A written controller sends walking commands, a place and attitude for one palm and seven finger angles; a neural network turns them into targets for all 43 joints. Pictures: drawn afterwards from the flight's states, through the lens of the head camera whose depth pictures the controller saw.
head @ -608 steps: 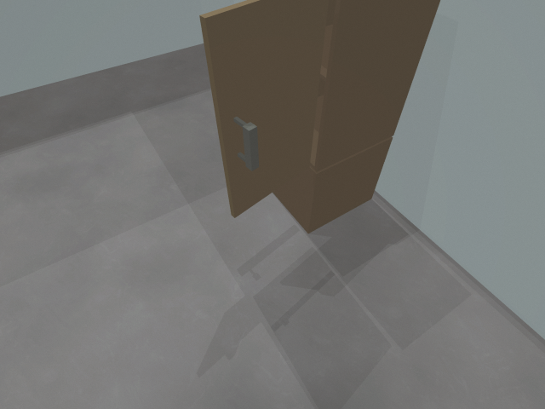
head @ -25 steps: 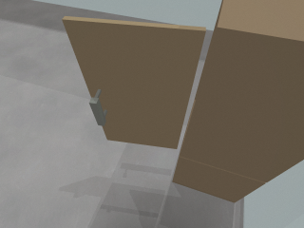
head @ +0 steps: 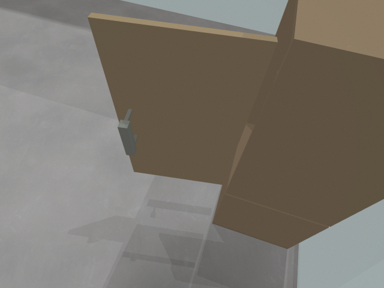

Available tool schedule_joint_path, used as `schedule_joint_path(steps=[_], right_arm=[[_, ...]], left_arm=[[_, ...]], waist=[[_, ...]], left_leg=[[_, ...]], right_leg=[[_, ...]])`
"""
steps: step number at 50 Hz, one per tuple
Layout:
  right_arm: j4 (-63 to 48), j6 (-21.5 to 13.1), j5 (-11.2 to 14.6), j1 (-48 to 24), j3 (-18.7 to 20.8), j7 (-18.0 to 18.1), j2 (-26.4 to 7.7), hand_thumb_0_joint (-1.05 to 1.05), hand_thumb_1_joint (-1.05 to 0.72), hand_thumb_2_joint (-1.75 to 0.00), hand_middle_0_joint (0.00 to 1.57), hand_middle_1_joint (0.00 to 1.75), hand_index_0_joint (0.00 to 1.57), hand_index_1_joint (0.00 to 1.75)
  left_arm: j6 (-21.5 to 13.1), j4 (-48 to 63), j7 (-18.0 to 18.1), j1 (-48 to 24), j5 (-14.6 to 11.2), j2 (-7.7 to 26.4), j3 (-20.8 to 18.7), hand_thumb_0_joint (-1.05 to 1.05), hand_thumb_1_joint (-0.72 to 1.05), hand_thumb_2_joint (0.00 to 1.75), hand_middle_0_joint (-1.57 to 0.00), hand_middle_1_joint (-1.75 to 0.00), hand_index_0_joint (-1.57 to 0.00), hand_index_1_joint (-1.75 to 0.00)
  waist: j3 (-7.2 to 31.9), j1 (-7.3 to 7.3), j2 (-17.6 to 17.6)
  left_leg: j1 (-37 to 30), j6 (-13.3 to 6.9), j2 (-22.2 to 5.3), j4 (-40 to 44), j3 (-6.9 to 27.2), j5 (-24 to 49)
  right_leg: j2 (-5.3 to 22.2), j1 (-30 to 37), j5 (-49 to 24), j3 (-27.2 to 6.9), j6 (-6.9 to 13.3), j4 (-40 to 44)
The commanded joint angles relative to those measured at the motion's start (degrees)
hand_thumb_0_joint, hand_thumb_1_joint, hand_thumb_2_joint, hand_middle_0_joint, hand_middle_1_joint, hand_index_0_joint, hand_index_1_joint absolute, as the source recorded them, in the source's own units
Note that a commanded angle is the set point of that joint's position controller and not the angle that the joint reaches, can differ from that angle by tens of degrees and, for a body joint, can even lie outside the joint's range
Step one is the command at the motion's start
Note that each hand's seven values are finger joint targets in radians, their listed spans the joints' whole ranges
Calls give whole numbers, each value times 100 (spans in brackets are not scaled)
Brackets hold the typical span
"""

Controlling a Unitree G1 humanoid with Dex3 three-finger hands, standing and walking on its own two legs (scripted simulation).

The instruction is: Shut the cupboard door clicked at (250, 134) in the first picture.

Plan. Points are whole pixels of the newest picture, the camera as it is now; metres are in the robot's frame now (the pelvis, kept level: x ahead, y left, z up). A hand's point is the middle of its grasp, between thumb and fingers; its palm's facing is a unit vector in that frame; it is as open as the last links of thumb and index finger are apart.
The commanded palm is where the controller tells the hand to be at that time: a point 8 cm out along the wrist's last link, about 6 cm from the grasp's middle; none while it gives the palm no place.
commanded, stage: come to a stop and stand still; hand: left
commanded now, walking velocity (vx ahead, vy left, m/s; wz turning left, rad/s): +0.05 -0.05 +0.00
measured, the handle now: (130, 132) +0.49 +0.20 -0.05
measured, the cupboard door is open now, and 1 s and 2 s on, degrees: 100 100 100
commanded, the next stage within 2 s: look again from close up in 0.68 s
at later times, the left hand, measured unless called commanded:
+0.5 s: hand out of the picture +0.01 +0.13 -0.17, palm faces +0.02 -0.98 -0.20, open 7.3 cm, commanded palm none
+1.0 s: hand out of the picture +0.01 +0.14 -0.18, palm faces +0.01 -0.98 -0.22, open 7.3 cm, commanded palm none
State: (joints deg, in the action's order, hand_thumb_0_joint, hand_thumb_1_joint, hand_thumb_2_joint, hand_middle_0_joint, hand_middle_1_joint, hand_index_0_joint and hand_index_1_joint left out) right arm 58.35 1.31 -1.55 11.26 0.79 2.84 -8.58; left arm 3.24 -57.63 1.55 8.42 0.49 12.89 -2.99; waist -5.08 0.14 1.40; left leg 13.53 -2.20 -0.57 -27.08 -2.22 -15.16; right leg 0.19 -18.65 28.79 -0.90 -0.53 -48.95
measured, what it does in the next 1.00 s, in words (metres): steps on the spot: right foot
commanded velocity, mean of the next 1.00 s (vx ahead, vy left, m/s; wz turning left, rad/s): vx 0.00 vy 0.00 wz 0.00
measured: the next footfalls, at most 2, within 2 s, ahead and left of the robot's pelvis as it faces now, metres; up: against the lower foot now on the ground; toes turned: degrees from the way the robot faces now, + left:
right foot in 0.12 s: -0.02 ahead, -0.15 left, +0.00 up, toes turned -4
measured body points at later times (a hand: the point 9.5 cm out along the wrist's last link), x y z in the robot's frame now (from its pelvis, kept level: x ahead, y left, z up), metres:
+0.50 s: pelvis +0.00 -0.05 +0.00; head +0.01 -0.05 +0.45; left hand +0.01 +0.18 -0.16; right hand -0.02 -0.28 -0.16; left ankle -0.01 +0.10 -0.74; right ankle -0.06 -0.16 -0.74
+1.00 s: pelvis +0.00 -0.03 -0.01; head +0.02 -0.04 +0.44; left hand +0.01 +0.19 -0.16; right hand +0.03 -0.26 -0.17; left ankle -0.01 +0.09 -0.74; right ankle -0.06 -0.16 -0.74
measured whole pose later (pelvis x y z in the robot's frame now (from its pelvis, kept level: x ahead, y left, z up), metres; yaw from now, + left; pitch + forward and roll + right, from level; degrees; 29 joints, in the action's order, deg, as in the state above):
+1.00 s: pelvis +0.00 -0.03 -0.01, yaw -1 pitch +0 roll +0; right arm 59.0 -0.9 -0.5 14.4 0.5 2.1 -10.2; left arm -1.6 -62.0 3.0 17.1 1.1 8.0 0.2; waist -1.6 0.2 -1.5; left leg 13.8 0.6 -2.0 -32.6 -2.3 -18.7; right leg 0.4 -8.3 21.7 -0.4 -0.4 -30.1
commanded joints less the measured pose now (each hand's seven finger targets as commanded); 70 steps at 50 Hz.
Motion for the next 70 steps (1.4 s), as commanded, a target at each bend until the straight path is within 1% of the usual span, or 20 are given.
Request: schedule_joint_path(steps=[1, 3, 4, 5, 6, 7, 8, 9, 17, 38, 39, 40, 41, 42, 43, 45, 47, 49, 54, 70], right_arm=[[-25, -92, -9, 507, 299, 29, -1218, 0, -90, -90, 20, 30, 20, 30], [36, -94, 45, 474, 305, 12, -1204, 0, -90, -90, 20, 30, 20, 30], [50, -94, 83, 466, 306, -16, -1093, 0, -90, -90, 20, 30, 20, 30], [20, -89, 107, 419, 262, -42, -892, 0, -90, -90, 20, 30, 20, 30], [24, -61, 107, 437, 205, -93, -708, 0, -90, -90, 20, 30, 20, 30], [66, -76, 86, 458, 158, -134, -591, 0, -90, -90, 20, 30, 20, 30], [171, -104, 53, 474, 151, -119, -621, 0, -90, -90, 20, 30, 20, 30], [234, -122, 63, 521, 169, -99, -736, 0, -90, -90, 20, 30, 20, 30], [600, -117, 68, 660, 90, -101, -605, 0, -90, -90, 20, 30, 20, 30], [688, -178, 83, 828, 66, -14, -477, 0, -90, -90, 20, 30, 20, 30], [174, -298, 140, 110, 50, -104, -580, 0, -90, -90, 20, 30, 20, 30], [-31, -252, 120, 441, 20, -143, -249, 0, -90, -90, 20, 30, 20, 30], [-6, -267, 123, 726, 40, -142, -268, 0, -90, -90, 20, 30, 20, 30], [-20, -327, 73, 904, 12, -151, -278, 0, -90, -90, 20, 30, 20, 30], [-10, -351, 75, 918, 17, -128, -412, 0, -90, -90, 20, 30, 20, 30], [-80, -345, 101, 865, 33, -92, -570, 0, -90, -90, 20, 30, 20, 30], [-125, -331, 85, 733, 4, -77, -554, 0, -90, -90, 20, 30, 20, 30], [-165, -294, 85, 686, -1, -85, -640, 0, -90, -90, 20, 30, 20, 30], [-172, -275, 67, 495, -3, -117, -772, 0, -90, -90, 20, 30, 20, 30], [121, -313, 93, 403, -34, -130, -921, 0, -90, -90, 20, 30, 20, 30]], left_arm=[[-116, 278, -67, 183, -22, 226, 15, 0, 90, 90, -20, -30, -20, -30], [-180, 144, -72, 490, -5, 260, 12, 0, 90, 90, -20, -30, -20, -30], [-208, 101, -47, 632, 10, 389, -11, 0, 90, 90, -20, -30, -20, -30], [-250, 64, -22, 608, 26, 555, -20, 0, 90, 90, -20, -30, -20, -30], [-262, 60, -23, 449, 16, 687, 16, 0, 90, 90, -20, -30, -20, -30], [-263, 40, -27, 309, 8, 646, 63, 0, 90, 90, -20, -30, -20, -30], [-320, -36, -27, 401, 1, 571, 85, 0, 90, 90, -20, -30, -20, -30], [-349, -109, -9, 475, -15, 513, 98, 0, 90, 90, -20, -30, -20, -30], [-386, -384, 15, 654, -40, 377, 163, 0, 90, 90, -20, -30, -20, -30], [-446, -601, 51, 1093, -35, 205, 166, 0, 90, 90, -20, -30, -20, -30], [-646, -717, 319, 1642, 99, 227, 174, 0, 90, 90, -20, -30, -20, -30], [-693, -422, 282, 1421, 85, 518, 121, 0, 90, 90, -20, -30, -20, -30], [-687, -336, 250, 1187, 83, 404, 168, 0, 90, 90, -20, -30, -20, -30], [-706, -242, 223, 1150, 65, 373, 148, 0, 90, 90, -20, -30, -20, -30], [-709, -227, 204, 1280, 18, 321, 169, 0, 90, 90, -20, -30, -20, -30], [-635, -236, 197, 1330, 10, 247, 173, 0, 90, 90, -20, -30, -20, -30], [-568, -232, 177, 1293, 31, 204, 198, 0, 90, 90, -20, -30, -20, -30], [-497, -191, 163, 1220, 28, 204, 226, 0, 90, 90, -20, -30, -20, -30], [-394, -120, 108, 1107, 29, 289, 245, 0, 90, 90, -20, -30, -20, -30], [-414, -251, 60, 1003, 14, 552, 264, 0, 90, 90, -20, -30, -20, -30]], waist=[[906, 163, -965], [866, 21, -794], [862, -21, -509], [661, 29, 44], [517, 132, 312], [334, 188, -240], [600, 151, -9], [722, 107, 209], [22, 50, 4], [131, 24, -21], [-73, -219, -165], [255, 116, -34], [587, 226, -15], [940, 191, -344], [1095, 146, -215], [971, 83, -301], [473, 31, -341], [264, 40, -47], [-1, -37, -246], [386, -62, -97]], left_leg=[[-927, -671, -1479, 568, 1110, 3340], [-571, -384, -1225, 314, 914, 2800], [-252, -141, -990, 220, 777, 1887], [121, 142, -615, 115, 456, 821], [-21, 308, -327, 181, 187, 112], [-308, 302, -252, 404, 243, 525], [-533, 268, -373, 315, 268, 1154], [-617, 246, -474, 245, 268, 1362], [-469, 304, -472, 579, 239, 866], [-597, 329, -517, 504, 151, 1428], [-9, 362, -433, -965, -129, 1232], [304, 211, -274, -858, 113, -252], [155, 190, -310, -522, 68, -162], [-119, 175, -250, -224, 37, 676], [-341, 96, -367, -393, 131, 1539], [-411, 86, -501, -481, 181, 2253], [-259, 67, -505, -349, 223, 2246], [-219, 36, -525, -169, 333, 1863], [-23, -54, -531, 320, 517, 940], [-483, -19, -494, 407, 389, 1449]], right_leg=[[45, 322, -300, 210, 16, 1094], [22, 1069, -1423, 319, 59, 2365], [191, 1423, -1858, 34, 122, 2839], [709, 1385, -2156, -560, 304, 3039], [1126, 897, -1870, -740, 484, 3159], [1038, 525, -1945, -585, 464, 3011], [675, 707, -2544, -426, 317, 2807], [609, 896, -2793, -295, 246, 2765], [587, 739, -2119, -345, 259, 3230], [611, 1101, -3460, -253, 247, 3080], [969, 766, -6029, -764, -102, 2943], [1144, 1186, -6241, -745, 210, 2602], [997, 1237, -5441, -500, 400, 2396], [829, 1530, -5860, -338, 455, 1994], [672, 1418, -5456, -276, 388, 1903], [570, 1224, -4555, -204, 348, 1984], [497, 931, -3915, -210, 336, 2081], [416, 749, -3043, -197, 306, 2144], [332, 553, -1559, -214, 237, 2318], [511, 759, -2285, -278, 166, 2475]])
